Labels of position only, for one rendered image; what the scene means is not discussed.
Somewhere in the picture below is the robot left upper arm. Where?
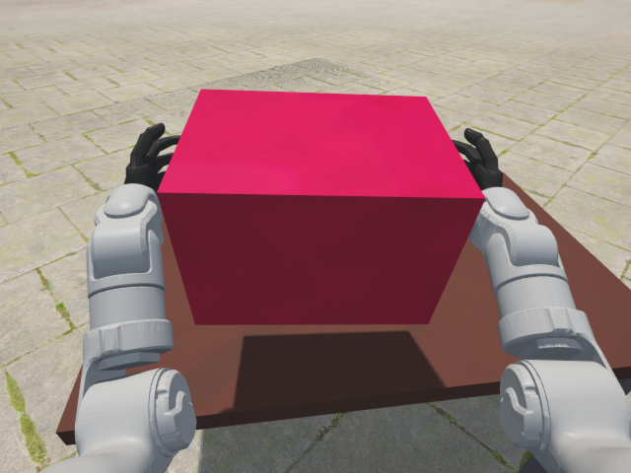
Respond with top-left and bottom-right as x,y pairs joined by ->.
38,368 -> 196,473

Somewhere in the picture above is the robot left hand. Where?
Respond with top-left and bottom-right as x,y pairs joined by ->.
124,123 -> 181,205

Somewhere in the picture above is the left robot forearm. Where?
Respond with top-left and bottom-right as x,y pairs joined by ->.
75,183 -> 175,456

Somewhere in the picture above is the right robot forearm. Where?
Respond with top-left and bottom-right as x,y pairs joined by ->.
469,187 -> 631,424

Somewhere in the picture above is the robot right upper arm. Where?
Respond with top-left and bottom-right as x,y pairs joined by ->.
499,360 -> 631,473

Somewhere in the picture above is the robot right hand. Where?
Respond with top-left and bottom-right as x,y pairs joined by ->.
452,128 -> 503,191

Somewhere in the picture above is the table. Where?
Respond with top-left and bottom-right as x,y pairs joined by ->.
56,173 -> 631,473

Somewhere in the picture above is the carton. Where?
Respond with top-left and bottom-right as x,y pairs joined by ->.
157,89 -> 486,325

